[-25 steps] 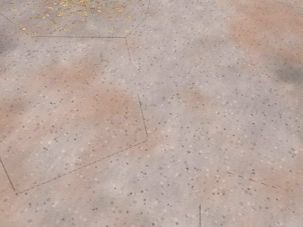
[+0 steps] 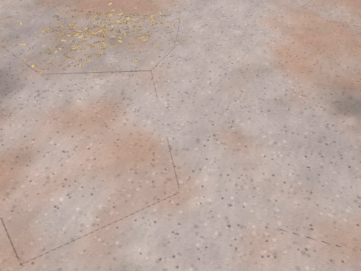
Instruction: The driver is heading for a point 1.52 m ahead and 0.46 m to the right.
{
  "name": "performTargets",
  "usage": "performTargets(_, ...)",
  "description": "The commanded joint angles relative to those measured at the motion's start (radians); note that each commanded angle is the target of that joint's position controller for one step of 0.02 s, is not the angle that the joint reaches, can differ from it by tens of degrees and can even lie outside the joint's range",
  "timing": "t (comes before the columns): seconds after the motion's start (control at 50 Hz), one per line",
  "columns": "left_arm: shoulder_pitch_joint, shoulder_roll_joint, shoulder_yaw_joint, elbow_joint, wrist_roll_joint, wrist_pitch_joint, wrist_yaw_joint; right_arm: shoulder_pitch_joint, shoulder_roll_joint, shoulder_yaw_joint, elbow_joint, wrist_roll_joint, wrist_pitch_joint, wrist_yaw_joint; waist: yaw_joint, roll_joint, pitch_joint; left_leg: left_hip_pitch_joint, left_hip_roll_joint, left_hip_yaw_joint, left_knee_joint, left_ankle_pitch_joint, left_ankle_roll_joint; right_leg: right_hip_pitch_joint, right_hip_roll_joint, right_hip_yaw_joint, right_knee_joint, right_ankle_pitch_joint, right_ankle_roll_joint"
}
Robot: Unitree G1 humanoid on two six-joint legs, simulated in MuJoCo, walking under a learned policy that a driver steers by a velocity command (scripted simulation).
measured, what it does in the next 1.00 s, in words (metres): walks ahead: right foot, then left foot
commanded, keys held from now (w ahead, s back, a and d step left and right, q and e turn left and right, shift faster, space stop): w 1.00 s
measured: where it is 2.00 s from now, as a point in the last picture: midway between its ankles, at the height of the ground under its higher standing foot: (210, 159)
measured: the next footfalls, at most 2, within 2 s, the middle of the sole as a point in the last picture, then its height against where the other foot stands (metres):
right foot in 0.44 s outside the picture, level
left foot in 1.00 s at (160, 241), level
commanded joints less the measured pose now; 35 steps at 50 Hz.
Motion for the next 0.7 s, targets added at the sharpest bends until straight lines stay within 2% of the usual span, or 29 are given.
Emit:
performTargets(0.02,-0.147,0.147,0.030,-0.111,-0.009,-0.019,-0.010,0.050,-0.093,-0.029,-0.044,0.002,-0.041,0.008,-0.077,-0.093,0.095,0.080,0.031,-0.047,-0.160,0.042,0.046,-0.140,-0.148,0.211,-0.196,0.088,-0.153)
performTargets(0.04,-0.194,0.111,0.020,-0.148,-0.004,-0.033,-0.011,0.149,-0.172,-0.056,-0.015,0.000,-0.045,0.009,-0.101,0.086,0.052,0.241,0.130,-0.253,-0.246,0.129,0.096,-0.254,-0.011,0.030,0.074,0.277,-0.076)
performTargets(0.06,-0.211,0.124,0.022,-0.173,0.008,-0.056,-0.007,0.255,-0.248,-0.080,-0.001,-0.003,-0.041,0.016,-0.141,0.271,0.008,0.463,0.299,-0.543,-0.337,0.305,0.191,-0.497,0.067,-0.035,0.359,0.125,-0.020)
performTargets(0.08,-0.201,0.144,0.030,-0.172,0.001,-0.065,-0.007,0.266,-0.200,-0.062,-0.002,-0.015,-0.041,0.017,-0.120,0.221,0.016,0.520,0.384,-0.633,-0.341,0.422,0.248,-0.652,0.052,0.031,0.537,-0.141,-0.022)
performTargets(0.1,-0.186,0.137,0.030,-0.166,-0.016,-0.065,-0.014,0.246,-0.159,-0.048,-0.006,-0.020,-0.041,0.014,-0.092,0.121,0.042,0.529,0.387,-0.574,-0.326,0.442,0.244,-0.726,0.010,0.060,0.628,-0.131,-0.046)
performTargets(0.12,-0.197,0.111,0.022,-0.168,-0.021,-0.062,-0.023,0.233,-0.138,-0.040,-0.009,-0.020,-0.038,0.012,-0.081,0.065,0.053,0.530,0.368,-0.493,-0.339,0.446,0.223,-0.778,-0.022,0.049,0.644,-0.071,-0.064)
performTargets(0.14,-0.224,0.096,0.019,-0.177,-0.015,-0.060,-0.032,0.217,-0.120,-0.031,-0.003,-0.015,-0.031,0.010,-0.070,0.039,0.083,0.506,0.345,-0.418,-0.368,0.474,0.191,-0.802,-0.055,0.037,0.605,-0.011,-0.070)
performTargets(0.18,-0.243,0.068,0.013,-0.187,-0.005,-0.055,-0.051,0.194,-0.087,-0.016,0.001,-0.013,-0.015,0.002,-0.053,0.082,0.088,0.416,0.284,-0.298,-0.426,0.509,0.143,-0.727,-0.081,-0.002,0.503,0.089,-0.055)
performTargets(0.22,-0.284,0.036,-0.001,-0.206,0.007,-0.054,-0.067,0.160,-0.103,-0.016,-0.008,-0.006,-0.006,-0.013,-0.049,0.073,0.095,0.292,0.229,-0.190,-0.469,0.508,0.127,-0.613,-0.061,-0.047,0.339,0.218,-0.019)
performTargets(0.26,-0.354,0.014,-0.014,-0.230,0.010,-0.059,-0.074,0.154,-0.145,-0.023,-0.007,-0.006,-0.008,-0.026,-0.061,0.083,0.105,0.172,0.190,-0.117,-0.507,0.467,0.110,-0.448,-0.024,-0.079,0.127,0.363,0.001)
performTargets(0.3,-0.388,0.050,-0.005,-0.245,0.002,-0.056,-0.073,0.185,-0.183,-0.033,0.010,-0.002,-0.016,-0.029,-0.066,0.114,0.112,0.155,0.220,-0.123,-0.537,0.422,0.105,-0.348,0.001,-0.074,0.022,0.433,-0.001)
performTargets(0.34,-0.393,0.092,0.009,-0.254,-0.004,-0.054,-0.069,0.185,-0.187,-0.038,0.025,0.007,-0.019,-0.026,-0.048,0.122,0.126,0.215,0.259,-0.123,-0.516,0.466,0.089,-0.335,0.004,-0.049,-0.045,0.441,-0.029)
performTargets(0.38,-0.343,0.129,0.027,-0.246,0.000,-0.054,-0.063,0.174,-0.198,-0.043,0.034,0.003,-0.014,-0.024,-0.007,0.132,0.079,0.294,0.274,-0.103,-0.412,0.724,0.060,-0.266,0.028,-0.056,-0.067,0.401,-0.068)
performTargets(0.4,-0.263,0.153,0.042,-0.227,0.002,-0.050,-0.057,0.167,-0.205,-0.046,0.035,-0.001,-0.006,-0.024,0.039,0.141,0.016,0.309,0.260,-0.081,-0.298,0.891,0.043,-0.160,0.055,-0.077,-0.067,0.374,-0.093)
performTargets(0.42,-0.115,0.182,0.063,-0.183,0.001,-0.043,-0.047,0.165,-0.194,-0.042,0.033,-0.007,0.002,-0.027,0.111,0.131,-0.076,0.261,0.221,-0.048,-0.113,0.980,0.018,0.034,0.077,-0.100,-0.072,0.364,-0.121)
performTargets(0.44,0.060,0.225,0.077,-0.146,0.008,-0.036,-0.035,0.169,-0.164,-0.027,0.013,-0.023,0.005,-0.032,0.177,0.070,-0.197,0.047,0.183,-0.040,0.170,0.743,-0.011,0.337,-0.059,0.050,-0.021,0.345,-0.170)
performTargets(0.46,0.124,0.326,0.090,-0.126,0.031,-0.039,-0.039,0.322,0.003,0.018,-0.008,-0.019,-0.011,-0.023,0.077,-0.259,-0.366,-0.305,-0.016,-0.055,0.582,-0.063,-0.077,0.639,-0.342,0.592,-0.150,0.087,-0.344)
performTargets(0.48,0.117,0.230,0.070,-0.122,0.018,-0.042,-0.043,0.281,-0.092,0.002,0.013,0.010,-0.032,-0.015,0.117,-0.229,-0.376,-0.422,-0.011,-0.179,0.723,-0.161,-0.069,0.606,-0.353,0.821,-0.340,-0.134,-0.354)
performTargets(0.5,0.032,0.186,0.057,-0.125,0.012,-0.043,-0.039,0.150,-0.157,-0.018,-0.022,0.037,-0.040,-0.011,0.106,-0.160,-0.169,-0.509,0.046,-0.143,0.750,-0.086,-0.060,0.451,-0.323,0.661,-0.360,-0.135,-0.301)
performTargets(0.52,-0.035,0.162,0.049,-0.132,0.015,-0.044,-0.038,0.075,-0.161,-0.015,-0.043,0.030,-0.046,-0.015,0.077,-0.054,-0.082,-0.475,0.101,-0.114,0.698,0.013,-0.048,0.290,-0.285,0.522,-0.369,-0.032,-0.270)
performTargets(0.54,-0.083,0.143,0.044,-0.135,0.028,-0.047,-0.041,0.042,-0.153,-0.017,-0.046,0.008,-0.045,-0.019,0.042,-0.018,-0.030,-0.429,0.137,-0.101,0.639,0.072,-0.049,0.153,-0.243,0.421,-0.385,0.088,-0.255)
performTargets(0.56,-0.110,0.121,0.038,-0.136,0.043,-0.053,-0.044,0.063,-0.146,-0.021,-0.040,-0.001,-0.035,-0.020,0.002,-0.043,-0.023,-0.359,0.168,-0.113,0.600,0.114,-0.045,0.068,-0.206,0.350,-0.409,0.157,-0.244)
performTargets(0.58,-0.121,0.114,0.038,-0.132,0.042,-0.058,-0.045,0.088,-0.128,-0.019,-0.030,-0.001,-0.023,-0.020,-0.018,-0.064,-0.025,-0.317,0.177,-0.112,0.574,0.131,-0.049,0.021,-0.190,0.311,-0.438,0.178,-0.249)
performTargets(0.62,-0.112,0.120,0.040,-0.111,0.029,-0.073,-0.046,0.094,-0.103,-0.014,-0.026,-0.006,-0.004,-0.024,-0.034,-0.062,-0.002,-0.308,0.187,-0.097,0.519,0.146,-0.064,-0.042,-0.180,0.245,-0.481,0.218,-0.268)
performTargets(0.66,-0.089,0.145,0.046,-0.091,0.026,-0.077,-0.040,0.021,-0.104,-0.011,-0.051,-0.017,0.001,-0.028,-0.023,-0.042,0.041,-0.373,0.198,-0.091,0.428,0.222,-0.086,-0.056,-0.179,0.205,-0.514,0.237,-0.276)
performTargets(0.7,-0.057,0.162,0.049,-0.077,0.023,-0.072,-0.031,-0.052,-0.099,-0.008,-0.070,-0.021,-0.004,-0.028,0.000,-0.027,0.057,-0.422,0.201,-0.087,0.314,0.336,-0.100,-0.019,-0.171,0.169,-0.522,0.273,-0.267)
